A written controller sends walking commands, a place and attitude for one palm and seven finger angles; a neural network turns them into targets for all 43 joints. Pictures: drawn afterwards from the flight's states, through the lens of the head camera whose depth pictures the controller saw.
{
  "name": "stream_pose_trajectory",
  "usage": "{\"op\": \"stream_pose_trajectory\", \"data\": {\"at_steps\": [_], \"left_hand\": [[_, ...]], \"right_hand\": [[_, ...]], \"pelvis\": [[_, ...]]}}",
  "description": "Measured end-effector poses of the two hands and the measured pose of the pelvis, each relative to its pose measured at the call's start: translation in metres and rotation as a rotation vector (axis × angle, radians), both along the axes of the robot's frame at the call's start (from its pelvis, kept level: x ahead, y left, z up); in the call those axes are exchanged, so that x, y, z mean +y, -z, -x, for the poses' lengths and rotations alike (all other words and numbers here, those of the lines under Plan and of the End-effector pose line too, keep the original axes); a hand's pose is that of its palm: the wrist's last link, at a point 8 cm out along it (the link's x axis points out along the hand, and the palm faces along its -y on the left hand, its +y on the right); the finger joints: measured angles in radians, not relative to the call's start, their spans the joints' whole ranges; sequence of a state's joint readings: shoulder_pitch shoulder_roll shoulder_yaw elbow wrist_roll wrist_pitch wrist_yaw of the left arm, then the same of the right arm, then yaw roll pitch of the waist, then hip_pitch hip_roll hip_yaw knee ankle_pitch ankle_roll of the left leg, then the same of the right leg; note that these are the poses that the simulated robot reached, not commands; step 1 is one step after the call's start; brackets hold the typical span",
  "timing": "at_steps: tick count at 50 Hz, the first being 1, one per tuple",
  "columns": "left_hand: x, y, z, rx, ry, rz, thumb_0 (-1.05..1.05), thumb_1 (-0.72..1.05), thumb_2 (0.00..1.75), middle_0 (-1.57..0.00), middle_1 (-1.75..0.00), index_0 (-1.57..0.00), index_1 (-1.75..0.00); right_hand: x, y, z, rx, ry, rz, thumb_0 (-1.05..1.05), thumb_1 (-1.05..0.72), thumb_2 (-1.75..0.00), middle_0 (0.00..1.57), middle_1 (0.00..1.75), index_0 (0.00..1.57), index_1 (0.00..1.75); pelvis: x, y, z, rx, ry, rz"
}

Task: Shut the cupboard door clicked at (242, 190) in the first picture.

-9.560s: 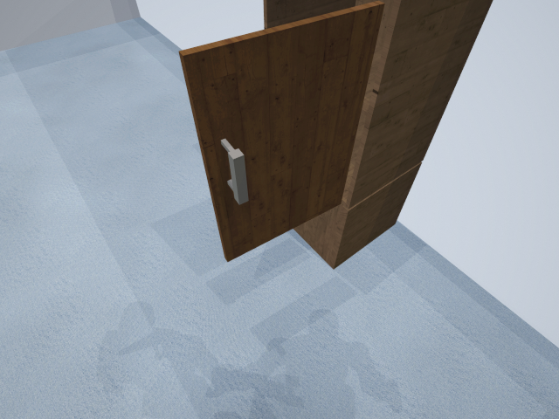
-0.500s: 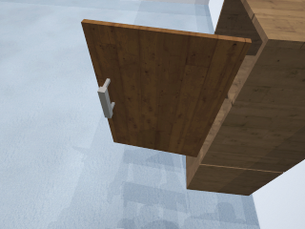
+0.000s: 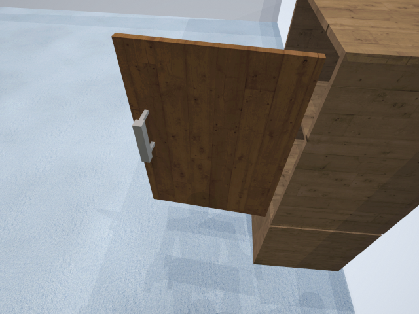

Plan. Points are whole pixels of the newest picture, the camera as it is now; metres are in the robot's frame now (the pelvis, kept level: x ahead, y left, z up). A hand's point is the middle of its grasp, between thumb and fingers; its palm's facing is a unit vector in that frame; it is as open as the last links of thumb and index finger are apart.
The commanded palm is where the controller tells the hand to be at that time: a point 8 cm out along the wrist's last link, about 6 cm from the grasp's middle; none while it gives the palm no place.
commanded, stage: come to a stop and stand still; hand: left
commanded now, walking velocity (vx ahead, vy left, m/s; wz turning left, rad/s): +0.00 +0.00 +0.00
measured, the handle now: (146, 136) +0.52 +0.19 +0.02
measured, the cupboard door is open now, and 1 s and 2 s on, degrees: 85 85 85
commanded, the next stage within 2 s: look again from close up in 0.40 s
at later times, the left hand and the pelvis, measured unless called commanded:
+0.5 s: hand out of the picture -0.02 +0.22 -0.16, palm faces +0.01 -0.97 -0.22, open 7.4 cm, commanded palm none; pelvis -0.02 +0.02 +0.01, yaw +0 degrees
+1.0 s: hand out of the picture +0.04 +0.22 -0.17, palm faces -0.02 -0.98 -0.19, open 7.4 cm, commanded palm none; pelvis +0.02 +0.03 +0.01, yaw -1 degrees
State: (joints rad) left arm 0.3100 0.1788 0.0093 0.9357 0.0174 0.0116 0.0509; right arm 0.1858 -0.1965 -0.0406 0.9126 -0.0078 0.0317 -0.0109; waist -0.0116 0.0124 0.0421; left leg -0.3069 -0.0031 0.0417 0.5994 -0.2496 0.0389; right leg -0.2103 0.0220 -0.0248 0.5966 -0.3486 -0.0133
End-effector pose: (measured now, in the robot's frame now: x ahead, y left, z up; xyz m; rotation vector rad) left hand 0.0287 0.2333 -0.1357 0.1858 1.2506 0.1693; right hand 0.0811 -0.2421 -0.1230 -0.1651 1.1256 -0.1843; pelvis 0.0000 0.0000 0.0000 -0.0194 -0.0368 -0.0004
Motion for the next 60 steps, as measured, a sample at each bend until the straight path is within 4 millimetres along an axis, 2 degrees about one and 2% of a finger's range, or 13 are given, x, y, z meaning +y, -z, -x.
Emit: {"op": "stream_pose_trajectory", "data": {"at_steps": [6, 12, 20, 25, 31, 45, 50, 55, 56, 57, 60], "left_hand": [[-0.001, -0.001, 0.001, -0.056, 0.009, 0.035, 0.01, 0.91, 0.90, -0.20, -0.30, -0.20, -0.30], [0.007, -0.004, 0.023, -0.016, 0.014, 0.029, 0.00, 0.91, 0.90, -0.20, -0.30, -0.20, -0.30], [0.025, -0.002, 0.048, 0.067, 0.001, 0.012, 0.01, 0.91, 0.90, -0.20, -0.30, -0.20, -0.30], [0.031, -0.003, 0.054, 0.101, -0.005, 0.011, 0.01, 0.91, 0.90, -0.20, -0.30, -0.20, -0.30], [0.031, -0.002, 0.052, 0.128, 0.000, 0.022, 0.01, 0.91, 0.90, -0.20, -0.30, -0.20, -0.30], [0.031, 0.000, 0.007, 0.087, 0.025, 0.042, 0.01, 0.91, 0.90, -0.20, -0.30, -0.20, -0.30], [0.034, 0.000, -0.007, 0.072, 0.031, 0.039, 0.00, 0.91, 0.90, -0.20, -0.30, -0.20, -0.30], [0.039, -0.001, -0.016, 0.070, 0.037, 0.024, 0.00, 0.91, 0.90, -0.20, -0.30, -0.20, -0.30], [0.044, -0.007, -0.026, 0.011, -0.038, 0.030, 0.01, 0.91, 0.90, -0.20, -0.30, -0.20, -0.30], [0.050, -0.021, -0.045, -0.120, -0.070, 0.017, 0.01, 0.91, 0.90, -0.20, -0.30, -0.20, -0.30], [0.054, -0.089, -0.106, -0.574, -0.076, -0.021, 0.02, 0.91, 0.90, -0.21, -0.31, -0.21, -0.31]], "right_hand": [[0.009, -0.006, 0.026, 0.038, -0.050, 0.009, 0.01, -0.91, -0.90, 0.20, 0.30, 0.20, 0.30], [0.013, -0.004, 0.053, 0.087, -0.044, 0.000, 0.01, -0.91, -0.90, 0.20, 0.30, 0.20, 0.30], [0.016, -0.002, 0.085, 0.174, -0.016, 0.007, 0.01, -0.91, -0.90, 0.20, 0.30, 0.20, 0.30], [0.016, -0.003, 0.090, 0.214, -0.012, 0.016, 0.01, -0.91, -0.90, 0.20, 0.30, 0.20, 0.30], [0.017, -0.006, 0.077, 0.210, -0.013, 0.024, 0.01, -0.91, -0.90, 0.20, 0.30, 0.20, 0.30], [0.026, -0.012, 0.019, 0.129, -0.044, 0.032, 0.01, -0.91, -0.90, 0.20, 0.30, 0.20, 0.30], [0.030, -0.013, 0.006, 0.116, -0.048, 0.033, 0.01, -0.91, -0.90, 0.20, 0.30, 0.20, 0.30], [0.032, -0.012, 0.002, 0.119, -0.044, 0.033, 0.01, -0.91, -0.90, 0.20, 0.30, 0.20, 0.30], [0.032, -0.014, 0.000, 0.082, -0.039, 0.042, 0.01, -0.91, -0.90, 0.20, 0.30, 0.20, 0.30], [0.031, -0.017, -0.003, 0.014, -0.037, 0.058, 0.01, -0.91, -0.90, 0.20, 0.30, 0.20, 0.30], [0.031, -0.026, -0.016, -0.158, -0.070, 0.058, 0.01, -0.91, -0.90, 0.20, 0.30, 0.20, 0.30]], "pelvis": [[0.002, -0.005, 0.016, -0.001, -0.006, 0.005], [0.006, -0.007, 0.025, 0.022, -0.008, 0.004], [0.014, -0.008, 0.022, 0.028, -0.005, 0.002], [0.018, -0.010, 0.018, 0.037, -0.003, 0.000], [0.022, -0.012, 0.009, 0.042, 0.003, -0.003], [0.028, -0.015, -0.013, 0.038, 0.009, -0.007], [0.031, -0.015, -0.020, 0.035, 0.010, -0.008], [0.034, -0.014, -0.025, 0.036, 0.012, -0.008], [0.033, -0.013, -0.023, 0.030, -0.001, -0.008], [0.032, -0.011, -0.021, 0.025, -0.014, -0.007], [0.029, -0.007, -0.021, 0.026, -0.044, -0.019]]}}
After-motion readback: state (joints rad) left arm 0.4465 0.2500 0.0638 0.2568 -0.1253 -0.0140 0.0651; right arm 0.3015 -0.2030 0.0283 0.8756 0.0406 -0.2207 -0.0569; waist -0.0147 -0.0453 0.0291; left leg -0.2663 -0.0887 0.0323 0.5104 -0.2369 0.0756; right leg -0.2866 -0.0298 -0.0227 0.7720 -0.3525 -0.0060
